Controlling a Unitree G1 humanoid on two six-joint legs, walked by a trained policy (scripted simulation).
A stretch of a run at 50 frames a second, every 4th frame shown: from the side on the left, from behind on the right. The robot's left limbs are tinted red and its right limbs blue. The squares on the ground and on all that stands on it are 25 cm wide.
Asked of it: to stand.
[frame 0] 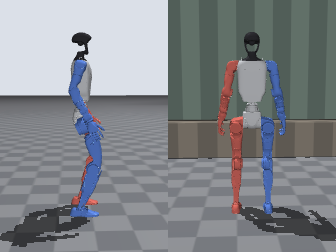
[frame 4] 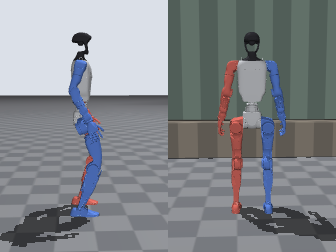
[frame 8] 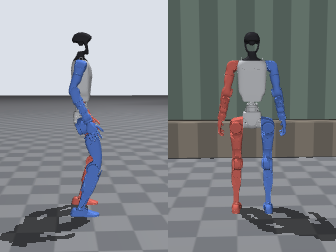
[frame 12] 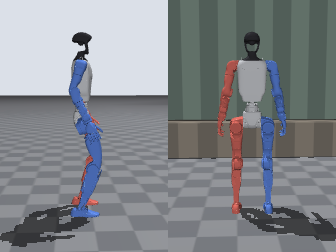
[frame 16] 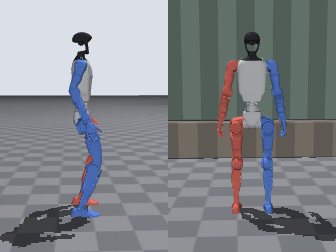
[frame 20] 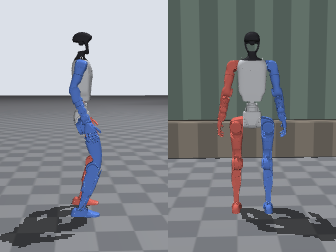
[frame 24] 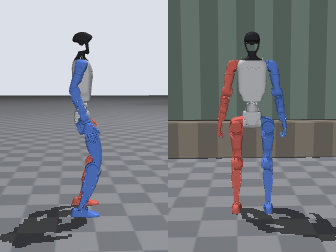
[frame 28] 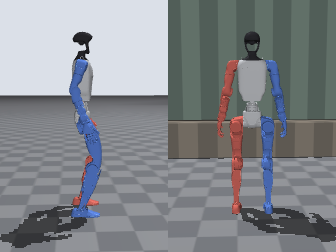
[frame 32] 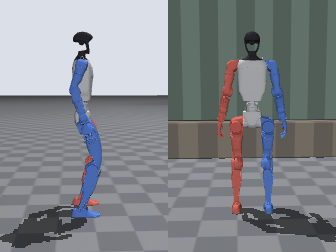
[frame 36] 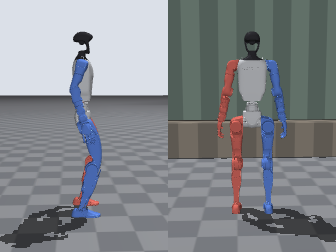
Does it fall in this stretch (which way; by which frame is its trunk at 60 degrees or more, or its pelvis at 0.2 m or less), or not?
no
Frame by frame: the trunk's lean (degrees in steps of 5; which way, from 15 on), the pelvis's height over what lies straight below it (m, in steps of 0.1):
0: 0, 0.8
4: 0, 0.8
8: 0, 0.8
12: 0, 0.8
16: 0, 0.8
20: 0, 0.8
24: 0, 0.8
28: 0, 0.8
32: 0, 0.8
36: 0, 0.8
